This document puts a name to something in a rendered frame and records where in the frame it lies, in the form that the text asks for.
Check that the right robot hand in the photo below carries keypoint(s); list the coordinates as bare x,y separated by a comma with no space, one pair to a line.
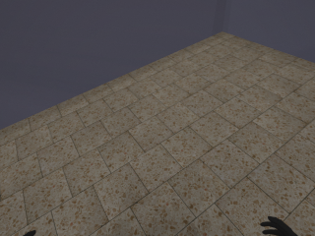
282,228

